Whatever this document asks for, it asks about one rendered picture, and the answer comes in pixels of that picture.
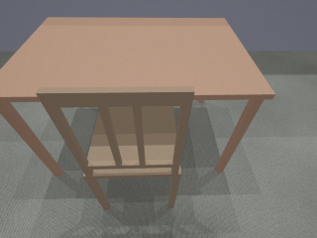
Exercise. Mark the chair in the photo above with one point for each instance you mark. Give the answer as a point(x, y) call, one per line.
point(135, 135)

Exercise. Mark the table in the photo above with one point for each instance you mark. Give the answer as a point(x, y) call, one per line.
point(133, 52)

